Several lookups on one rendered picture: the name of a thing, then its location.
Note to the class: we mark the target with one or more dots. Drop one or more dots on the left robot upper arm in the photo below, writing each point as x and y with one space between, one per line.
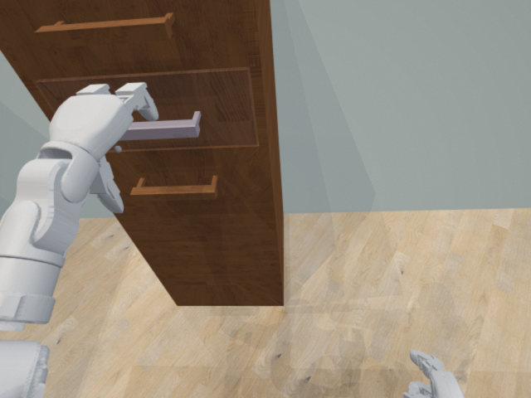
23 369

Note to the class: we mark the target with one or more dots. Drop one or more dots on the right robot hand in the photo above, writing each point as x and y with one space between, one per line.
443 383

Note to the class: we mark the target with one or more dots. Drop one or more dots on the cabinet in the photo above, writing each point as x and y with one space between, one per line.
223 252

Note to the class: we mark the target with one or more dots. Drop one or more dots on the drawer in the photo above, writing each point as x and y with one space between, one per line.
223 96

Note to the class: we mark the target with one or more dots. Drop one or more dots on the handle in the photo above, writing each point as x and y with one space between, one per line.
188 128
174 193
105 33

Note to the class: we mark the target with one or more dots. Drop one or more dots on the robot left forearm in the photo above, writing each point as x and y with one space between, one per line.
37 229

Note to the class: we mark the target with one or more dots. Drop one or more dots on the left robot hand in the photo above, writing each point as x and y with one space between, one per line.
95 120

